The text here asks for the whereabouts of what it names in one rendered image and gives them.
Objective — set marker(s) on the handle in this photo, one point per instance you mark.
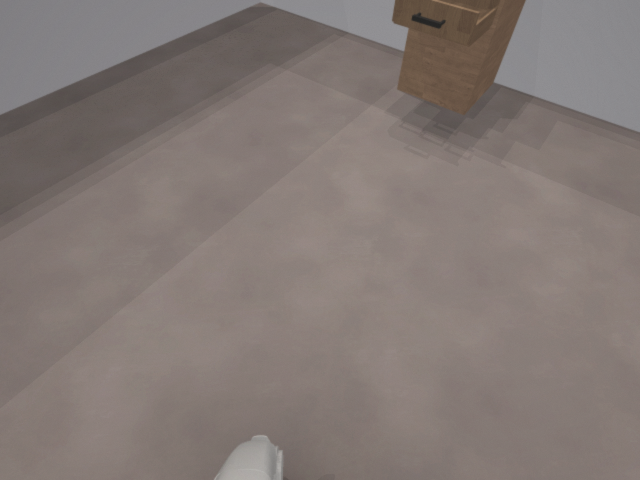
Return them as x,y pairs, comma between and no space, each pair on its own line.
427,21

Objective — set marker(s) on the left robot shin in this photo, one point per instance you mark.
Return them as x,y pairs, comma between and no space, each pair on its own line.
260,437

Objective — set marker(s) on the cabinet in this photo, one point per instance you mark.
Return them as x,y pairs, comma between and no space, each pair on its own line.
452,75

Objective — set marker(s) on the drawer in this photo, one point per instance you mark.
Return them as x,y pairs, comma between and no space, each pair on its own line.
466,20

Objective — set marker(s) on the robot left thigh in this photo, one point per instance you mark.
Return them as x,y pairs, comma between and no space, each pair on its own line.
253,460

